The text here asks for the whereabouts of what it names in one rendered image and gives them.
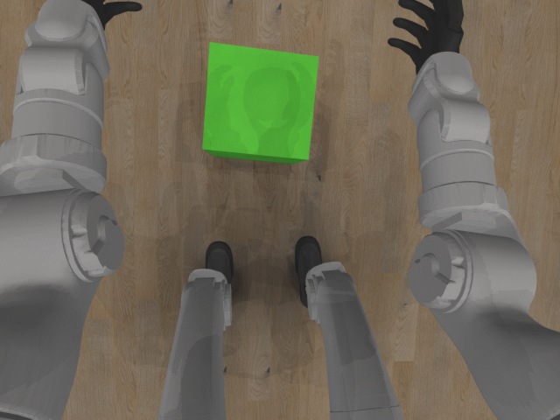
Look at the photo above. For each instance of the robot left hand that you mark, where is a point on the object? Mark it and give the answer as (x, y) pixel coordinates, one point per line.
(108, 10)

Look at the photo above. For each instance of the right robot thigh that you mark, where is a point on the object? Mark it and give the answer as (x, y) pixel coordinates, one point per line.
(358, 381)

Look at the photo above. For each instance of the robot right forearm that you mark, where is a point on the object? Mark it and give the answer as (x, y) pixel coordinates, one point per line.
(455, 152)

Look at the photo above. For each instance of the robot right upper arm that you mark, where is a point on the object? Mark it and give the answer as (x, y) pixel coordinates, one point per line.
(479, 287)

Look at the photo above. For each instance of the robot left upper arm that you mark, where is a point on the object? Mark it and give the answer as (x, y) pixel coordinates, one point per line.
(55, 247)

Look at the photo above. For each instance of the robot thigh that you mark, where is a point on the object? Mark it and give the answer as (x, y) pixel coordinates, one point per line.
(194, 382)
(358, 381)

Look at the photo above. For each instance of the robot right hand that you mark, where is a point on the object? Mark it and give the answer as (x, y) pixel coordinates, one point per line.
(444, 32)

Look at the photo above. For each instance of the carton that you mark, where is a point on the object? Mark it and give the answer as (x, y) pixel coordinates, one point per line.
(259, 104)

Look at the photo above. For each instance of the left robot thigh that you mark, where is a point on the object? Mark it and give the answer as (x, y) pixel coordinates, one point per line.
(194, 382)

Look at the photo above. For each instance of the robot left forearm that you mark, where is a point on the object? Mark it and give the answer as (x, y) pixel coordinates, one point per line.
(56, 138)

